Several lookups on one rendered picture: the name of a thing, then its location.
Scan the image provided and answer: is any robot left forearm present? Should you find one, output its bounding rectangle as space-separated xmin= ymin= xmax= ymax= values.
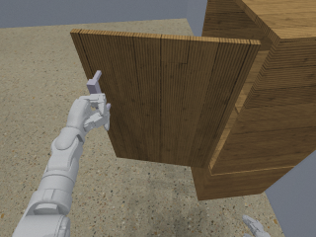
xmin=11 ymin=126 xmax=86 ymax=237

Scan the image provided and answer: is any right robot hand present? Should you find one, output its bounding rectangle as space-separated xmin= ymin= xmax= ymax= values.
xmin=242 ymin=214 xmax=271 ymax=237

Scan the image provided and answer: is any robot left upper arm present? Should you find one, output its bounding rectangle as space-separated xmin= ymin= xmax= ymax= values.
xmin=15 ymin=214 xmax=71 ymax=237

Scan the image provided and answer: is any handle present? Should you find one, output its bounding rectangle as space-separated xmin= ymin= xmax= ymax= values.
xmin=86 ymin=70 xmax=111 ymax=110

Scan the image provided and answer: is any left robot hand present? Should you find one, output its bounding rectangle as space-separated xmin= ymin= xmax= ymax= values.
xmin=66 ymin=93 xmax=111 ymax=136

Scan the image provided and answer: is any cupboard door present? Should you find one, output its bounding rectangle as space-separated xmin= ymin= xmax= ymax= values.
xmin=70 ymin=29 xmax=261 ymax=169

